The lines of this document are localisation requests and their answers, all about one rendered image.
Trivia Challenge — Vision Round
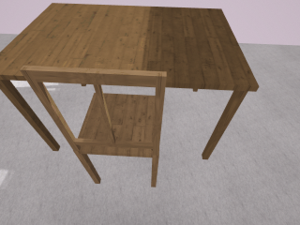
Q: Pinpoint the table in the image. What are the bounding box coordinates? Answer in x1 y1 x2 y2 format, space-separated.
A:
0 3 260 160

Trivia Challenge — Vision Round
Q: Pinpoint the chair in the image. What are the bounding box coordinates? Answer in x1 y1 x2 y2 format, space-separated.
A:
20 66 167 188

